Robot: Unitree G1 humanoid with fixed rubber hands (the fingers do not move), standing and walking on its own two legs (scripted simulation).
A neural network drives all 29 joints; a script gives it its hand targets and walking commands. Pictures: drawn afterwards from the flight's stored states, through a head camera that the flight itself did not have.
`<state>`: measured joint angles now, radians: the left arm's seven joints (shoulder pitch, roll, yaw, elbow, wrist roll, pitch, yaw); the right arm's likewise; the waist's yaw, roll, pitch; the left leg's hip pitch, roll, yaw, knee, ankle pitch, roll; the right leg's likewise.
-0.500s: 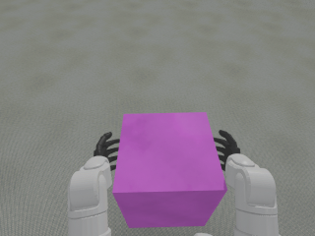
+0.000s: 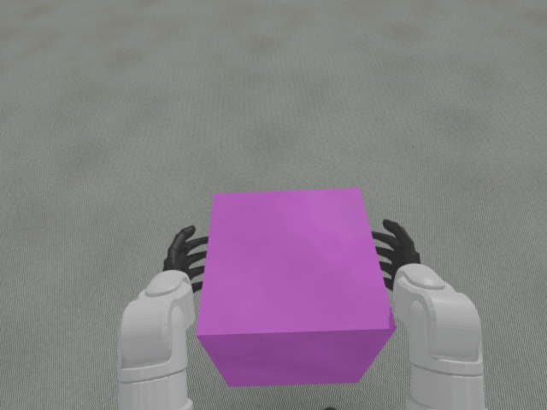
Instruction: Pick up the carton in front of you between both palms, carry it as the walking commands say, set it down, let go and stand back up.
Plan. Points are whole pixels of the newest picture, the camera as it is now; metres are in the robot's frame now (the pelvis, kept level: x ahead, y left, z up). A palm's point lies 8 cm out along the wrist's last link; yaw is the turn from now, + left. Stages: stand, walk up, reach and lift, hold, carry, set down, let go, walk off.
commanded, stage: carry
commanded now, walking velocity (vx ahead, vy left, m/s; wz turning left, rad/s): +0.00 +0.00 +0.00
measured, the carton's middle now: (290, 293) +0.28 +0.00 -0.02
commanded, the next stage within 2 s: hold in 1.92 s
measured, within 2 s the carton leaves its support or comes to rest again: neither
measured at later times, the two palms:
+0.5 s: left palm (174, 214) +0.37 +0.17 +0.08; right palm (378, 208) +0.36 -0.13 +0.08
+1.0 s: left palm (174, 238) +0.34 +0.17 +0.06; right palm (381, 233) +0.33 -0.13 +0.06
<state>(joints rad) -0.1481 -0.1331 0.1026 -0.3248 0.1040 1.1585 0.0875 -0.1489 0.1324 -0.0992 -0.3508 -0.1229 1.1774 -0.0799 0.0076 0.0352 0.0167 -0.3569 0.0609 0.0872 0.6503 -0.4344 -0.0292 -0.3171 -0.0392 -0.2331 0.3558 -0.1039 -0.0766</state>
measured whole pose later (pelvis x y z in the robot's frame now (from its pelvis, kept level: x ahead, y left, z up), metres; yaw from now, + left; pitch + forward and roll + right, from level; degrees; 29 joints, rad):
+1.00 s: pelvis +0.08 +0.02 -0.01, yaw -2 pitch +2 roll +0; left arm -0.11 -0.13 0.09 -0.19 0.15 1.12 0.07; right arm -0.11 0.13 -0.09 -0.20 -0.15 1.12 -0.06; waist 0.00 0.00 -0.13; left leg -0.24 0.06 0.16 0.51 -0.29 0.00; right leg -0.24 -0.07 -0.19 0.51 -0.30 -0.01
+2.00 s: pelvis +0.05 +0.01 +0.00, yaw -4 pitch -2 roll +0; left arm -0.16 -0.13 0.15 0.11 0.23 0.73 0.02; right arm -0.18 0.14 -0.13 0.12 -0.23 0.73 -0.02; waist 0.02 0.01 0.00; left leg -0.17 0.04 0.05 0.43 -0.20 0.01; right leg -0.18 -0.02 -0.14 0.43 -0.22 -0.04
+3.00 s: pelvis +0.02 +0.04 -0.01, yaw -8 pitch -4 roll +0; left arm -0.50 -0.19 0.50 0.52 0.44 0.53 -0.07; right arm -0.50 0.23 -0.48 0.49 -0.43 0.54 0.03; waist 0.03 0.00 0.09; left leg -0.24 -0.01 0.00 0.58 -0.27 0.01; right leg -0.27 0.02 0.00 0.57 -0.24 -0.02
